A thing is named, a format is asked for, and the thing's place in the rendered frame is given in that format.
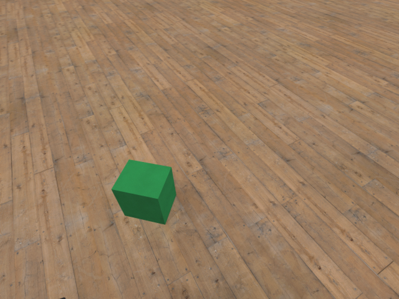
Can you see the carton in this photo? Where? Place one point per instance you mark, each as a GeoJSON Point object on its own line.
{"type": "Point", "coordinates": [145, 191]}

